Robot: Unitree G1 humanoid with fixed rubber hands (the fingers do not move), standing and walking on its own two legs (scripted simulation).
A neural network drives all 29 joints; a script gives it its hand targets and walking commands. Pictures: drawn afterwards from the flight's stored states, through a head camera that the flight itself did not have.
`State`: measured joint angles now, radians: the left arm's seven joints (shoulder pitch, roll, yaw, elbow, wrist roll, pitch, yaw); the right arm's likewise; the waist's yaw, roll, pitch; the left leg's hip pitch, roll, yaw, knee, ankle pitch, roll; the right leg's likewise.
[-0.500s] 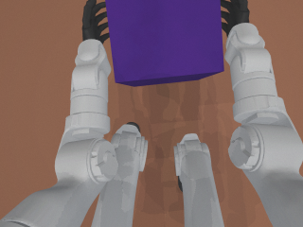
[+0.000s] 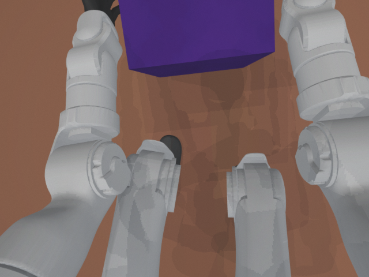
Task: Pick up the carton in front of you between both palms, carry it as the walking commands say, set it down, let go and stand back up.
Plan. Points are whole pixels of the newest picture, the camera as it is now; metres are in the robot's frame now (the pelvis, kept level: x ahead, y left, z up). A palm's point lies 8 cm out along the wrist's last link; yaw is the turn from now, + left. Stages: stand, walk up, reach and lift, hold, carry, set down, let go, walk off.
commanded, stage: set down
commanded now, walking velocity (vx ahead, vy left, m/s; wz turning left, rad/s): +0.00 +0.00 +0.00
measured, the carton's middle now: (195, 13) +0.55 +0.06 -0.25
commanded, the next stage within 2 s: none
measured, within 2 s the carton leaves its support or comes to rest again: rests again in 0.54 s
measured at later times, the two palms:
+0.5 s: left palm (102, 21) +0.51 +0.21 -0.18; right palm out of the picture +0.56 -0.09 -0.19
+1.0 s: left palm (103, 24) +0.51 +0.22 -0.19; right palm out of the picture +0.56 -0.09 -0.20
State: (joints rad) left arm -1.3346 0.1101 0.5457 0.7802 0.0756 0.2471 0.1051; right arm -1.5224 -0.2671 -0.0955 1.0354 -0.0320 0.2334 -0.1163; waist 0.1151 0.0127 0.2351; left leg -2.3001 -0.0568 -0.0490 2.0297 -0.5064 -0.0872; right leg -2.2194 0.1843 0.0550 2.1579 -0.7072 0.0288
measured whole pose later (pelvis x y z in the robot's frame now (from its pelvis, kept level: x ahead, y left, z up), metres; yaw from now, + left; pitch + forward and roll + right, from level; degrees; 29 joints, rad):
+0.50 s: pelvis -0.01 +0.00 -0.02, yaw -1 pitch +39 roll +3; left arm -1.39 0.18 0.57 0.93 0.11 0.21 0.04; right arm -1.57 -0.27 -0.14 1.13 -0.09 0.21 -0.05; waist 0.12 0.01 0.33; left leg -2.27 -0.04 -0.04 2.10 -0.51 -0.09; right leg -2.21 0.16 0.03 2.22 -0.70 0.01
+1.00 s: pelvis -0.01 +0.00 -0.03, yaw +0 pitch +35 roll +4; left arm -1.46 0.23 0.59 1.06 0.10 0.14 0.01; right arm -1.61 -0.28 -0.17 1.13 -0.17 0.17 0.01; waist 0.11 0.04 0.43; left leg -2.24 -0.04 -0.01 2.14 -0.52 -0.08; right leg -2.18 0.12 0.04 2.28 -0.71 0.00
